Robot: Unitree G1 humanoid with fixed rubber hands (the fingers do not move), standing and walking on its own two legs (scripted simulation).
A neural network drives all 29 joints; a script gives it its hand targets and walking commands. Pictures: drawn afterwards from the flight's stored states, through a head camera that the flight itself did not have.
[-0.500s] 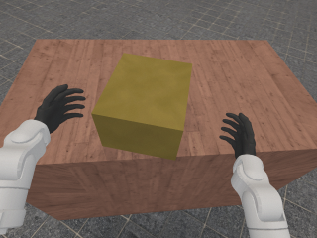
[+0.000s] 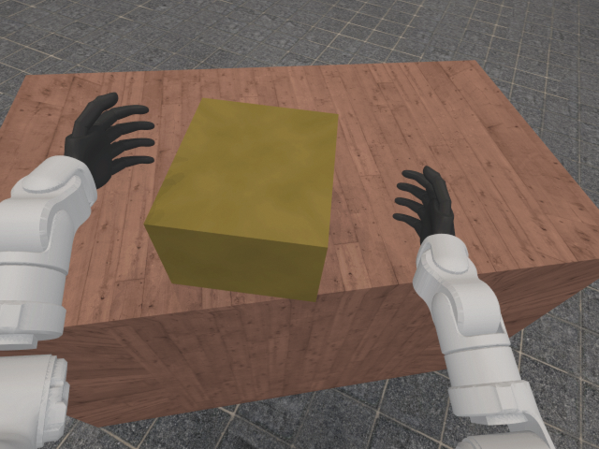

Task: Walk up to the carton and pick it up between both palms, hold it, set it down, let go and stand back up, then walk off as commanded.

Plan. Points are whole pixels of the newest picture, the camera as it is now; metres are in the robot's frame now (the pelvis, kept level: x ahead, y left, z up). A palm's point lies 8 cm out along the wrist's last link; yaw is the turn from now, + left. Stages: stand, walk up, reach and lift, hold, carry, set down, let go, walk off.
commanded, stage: reach and lift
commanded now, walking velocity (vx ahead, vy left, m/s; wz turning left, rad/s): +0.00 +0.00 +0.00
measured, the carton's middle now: (257, 196) +0.48 +0.01 +0.02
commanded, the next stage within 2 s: none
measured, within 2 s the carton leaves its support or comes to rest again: neither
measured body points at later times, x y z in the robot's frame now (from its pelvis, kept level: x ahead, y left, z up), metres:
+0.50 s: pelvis +0.01 +0.00 +0.00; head +0.03 +0.01 +0.45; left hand +0.49 +0.18 +0.17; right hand +0.39 -0.21 +0.10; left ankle +0.01 +0.10 -0.74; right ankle -0.02 -0.14 -0.74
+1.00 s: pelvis +0.03 +0.00 +0.00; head +0.09 +0.01 +0.44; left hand +0.50 +0.18 +0.07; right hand +0.41 -0.21 +0.03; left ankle +0.01 +0.10 -0.74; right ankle -0.02 -0.14 -0.74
